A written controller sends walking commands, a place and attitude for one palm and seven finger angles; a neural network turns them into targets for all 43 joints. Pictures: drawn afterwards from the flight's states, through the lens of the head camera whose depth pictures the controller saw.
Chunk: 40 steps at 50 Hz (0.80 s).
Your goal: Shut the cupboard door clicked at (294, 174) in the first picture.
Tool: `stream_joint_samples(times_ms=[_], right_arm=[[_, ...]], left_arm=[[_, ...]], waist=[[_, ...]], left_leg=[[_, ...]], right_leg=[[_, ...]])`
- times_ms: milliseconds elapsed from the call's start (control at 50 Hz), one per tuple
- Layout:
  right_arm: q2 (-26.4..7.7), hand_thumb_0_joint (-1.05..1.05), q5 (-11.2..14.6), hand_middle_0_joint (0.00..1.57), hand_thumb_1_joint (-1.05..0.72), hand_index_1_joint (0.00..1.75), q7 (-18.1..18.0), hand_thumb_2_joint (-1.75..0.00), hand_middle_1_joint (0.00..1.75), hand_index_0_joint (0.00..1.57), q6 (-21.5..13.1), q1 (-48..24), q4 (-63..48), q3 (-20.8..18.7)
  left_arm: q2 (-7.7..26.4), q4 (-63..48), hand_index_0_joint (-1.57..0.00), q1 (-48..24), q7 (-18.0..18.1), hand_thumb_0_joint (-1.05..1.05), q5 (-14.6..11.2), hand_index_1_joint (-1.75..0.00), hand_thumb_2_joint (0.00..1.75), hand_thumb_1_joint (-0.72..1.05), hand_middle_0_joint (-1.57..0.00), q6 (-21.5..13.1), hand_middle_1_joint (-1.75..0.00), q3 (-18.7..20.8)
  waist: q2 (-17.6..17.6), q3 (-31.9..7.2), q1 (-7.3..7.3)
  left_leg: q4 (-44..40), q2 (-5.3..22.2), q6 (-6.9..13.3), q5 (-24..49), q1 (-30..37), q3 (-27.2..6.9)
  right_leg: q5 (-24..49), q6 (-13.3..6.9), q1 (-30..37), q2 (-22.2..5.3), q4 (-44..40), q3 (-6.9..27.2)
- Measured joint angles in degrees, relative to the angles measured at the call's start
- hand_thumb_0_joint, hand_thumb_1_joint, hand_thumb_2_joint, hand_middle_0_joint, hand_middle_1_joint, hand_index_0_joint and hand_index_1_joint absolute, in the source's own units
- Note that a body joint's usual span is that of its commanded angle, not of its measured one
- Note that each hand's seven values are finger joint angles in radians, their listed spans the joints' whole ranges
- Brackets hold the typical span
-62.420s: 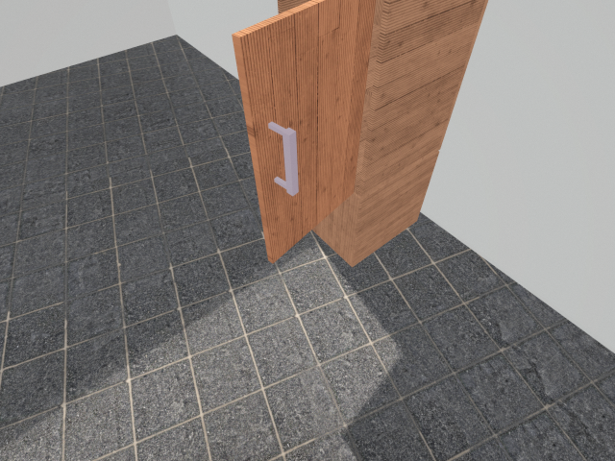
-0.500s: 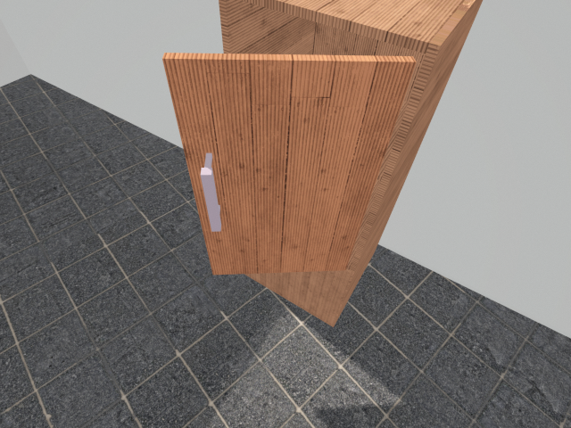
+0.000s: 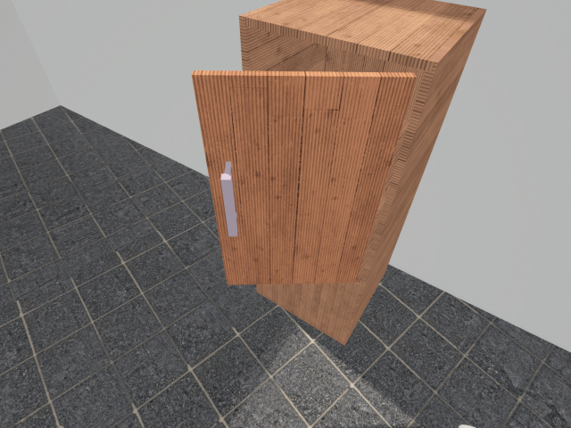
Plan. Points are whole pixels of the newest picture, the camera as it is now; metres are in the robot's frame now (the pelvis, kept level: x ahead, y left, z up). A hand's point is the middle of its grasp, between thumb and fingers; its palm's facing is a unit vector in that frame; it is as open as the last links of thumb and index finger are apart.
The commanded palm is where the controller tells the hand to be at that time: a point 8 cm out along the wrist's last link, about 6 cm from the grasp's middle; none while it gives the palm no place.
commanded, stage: look again from close up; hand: left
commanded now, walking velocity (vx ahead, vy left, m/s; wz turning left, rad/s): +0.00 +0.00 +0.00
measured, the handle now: (230, 200) +0.54 +0.15 +0.00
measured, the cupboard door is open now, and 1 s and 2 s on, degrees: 36 36 36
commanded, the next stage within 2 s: shuffle to correct the standing spot in 0.02 s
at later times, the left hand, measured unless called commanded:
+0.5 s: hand out of the picture -0.03 +0.16 -0.18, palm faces +0.05 -0.98 -0.17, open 7.4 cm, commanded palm none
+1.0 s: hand out of the picture +0.09 +0.14 -0.19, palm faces +0.03 -0.99 -0.15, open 7.4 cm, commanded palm none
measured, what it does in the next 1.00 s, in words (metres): lifts its right foot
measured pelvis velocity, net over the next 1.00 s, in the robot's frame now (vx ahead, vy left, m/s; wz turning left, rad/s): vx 0.09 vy -0.04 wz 0.02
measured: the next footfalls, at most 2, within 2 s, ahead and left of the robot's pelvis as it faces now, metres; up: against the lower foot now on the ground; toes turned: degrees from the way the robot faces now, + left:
right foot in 1.10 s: +0.13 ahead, -0.20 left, +0.00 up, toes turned +4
left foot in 1.38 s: +0.16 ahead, +0.01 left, +0.00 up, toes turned +7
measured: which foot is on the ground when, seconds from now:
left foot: down 0.00-1.00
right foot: down 0.00-0.86, up 0.88-1.00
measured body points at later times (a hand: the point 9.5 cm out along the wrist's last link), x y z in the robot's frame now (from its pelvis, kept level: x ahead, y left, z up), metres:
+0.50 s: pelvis +0.02 -0.01 +0.00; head +0.01 +0.00 +0.45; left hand -0.03 +0.21 -0.16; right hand +0.01 -0.23 -0.16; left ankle +0.03 +0.10 -0.74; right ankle +0.03 -0.14 -0.74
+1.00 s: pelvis +0.09 -0.04 +0.00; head +0.10 -0.01 +0.44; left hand +0.09 +0.19 -0.17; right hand +0.08 -0.26 -0.15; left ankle +0.03 +0.10 -0.74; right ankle +0.08 -0.15 -0.70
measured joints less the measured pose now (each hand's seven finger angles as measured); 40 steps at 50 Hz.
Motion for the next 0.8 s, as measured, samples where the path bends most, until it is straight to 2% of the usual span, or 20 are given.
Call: stream_joint_samples(times_ms=[200, 340, 520, 660, 800], right_arm=[[0.41, 0.01, -0.01, 0.20, -0.91, 0.30, 0.29, -0.90, 0.30, 0.20, 0.77, 2.09, 3.00, 0.73], [5.17, 0.01, -0.27, 0.20, -0.91, 0.30, 0.43, -0.90, 0.30, 0.20, 2.39, 6.81, 5.78, 1.54], [10.27, 0.01, -0.03, 0.20, -0.91, 0.30, -0.33, -0.90, 0.30, 0.20, 2.48, 10.91, 7.94, 0.94], [11.26, 0.01, 0.14, 0.20, -0.91, 0.30, -1.51, -0.90, 0.30, 0.20, 1.18, 11.16, 8.02, 0.12], [10.99, 0.01, 0.18, 0.20, -0.91, 0.30, -2.57, -0.90, 0.30, 0.20, 0.34, 9.52, 8.02, -0.42]], left_arm=[[0.00, 2.56, -0.20, 1.00, -0.11, 0.01, -0.08, -0.30, 0.90, 0.91, -0.20, 0.67, -0.30, -0.52], [-3.72, 4.97, -0.20, 5.09, -0.06, 0.01, 0.18, -0.30, 0.90, 0.91, -0.20, 1.57, -0.30, -0.89], [-8.37, 6.55, -0.20, 10.89, -0.13, 0.01, 0.23, -0.30, 0.90, 0.91, -0.20, 1.55, -0.30, -0.50], [-10.57, 7.53, -0.20, 13.68, 0.04, 0.01, 0.10, -0.30, 0.90, 0.91, -0.20, 1.28, -0.30, 0.41], [-11.35, 7.35, -0.20, 13.63, 0.19, 0.01, 0.27, -0.30, 0.90, 0.91, -0.20, 1.04, -0.30, 1.54]], waist=[[-0.47, 0.74, -0.51], [-0.53, -0.11, -0.94], [-0.58, 0.60, -0.34], [-0.72, 0.61, 0.01], [-1.08, 0.55, 0.43]], left_leg=[[-2.53, -0.42, 0.10, 2.20, 0.00, -0.44], [-1.74, -0.42, -0.05, 1.21, -0.50, -1.47], [2.10, 0.16, -0.72, -2.07, -1.66, -3.16], [4.74, 1.49, -1.61, -5.34, -1.90, -3.47], [9.76, 2.99, -2.13, -10.25, -1.98, -3.55]], right_leg=[[2.14, 0.37, 0.33, -0.42, -2.75, -0.45], [-1.22, 0.20, 0.14, -0.60, -1.43, -1.84], [-2.47, -0.69, 0.17, -0.05, 0.71, -3.62], [-5.12, -1.62, 0.34, 1.27, 2.24, -3.88], [-8.66, -2.24, 1.10, 2.73, 5.02, -3.92]])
